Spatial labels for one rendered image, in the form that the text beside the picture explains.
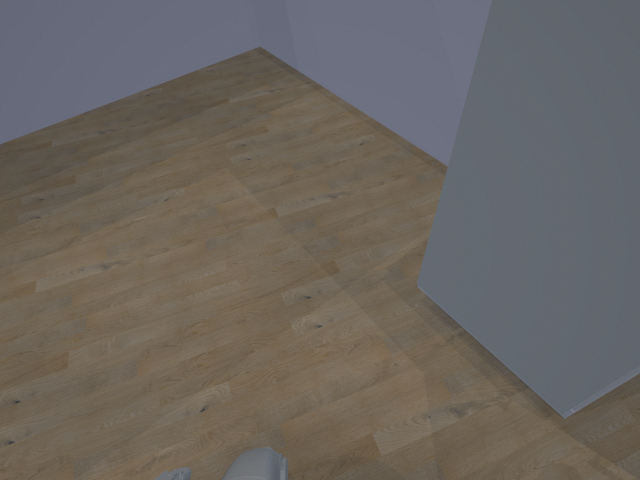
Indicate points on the robot left thigh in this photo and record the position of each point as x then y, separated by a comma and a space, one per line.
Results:
258, 464

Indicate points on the fridge door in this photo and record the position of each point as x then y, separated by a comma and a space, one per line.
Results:
535, 243

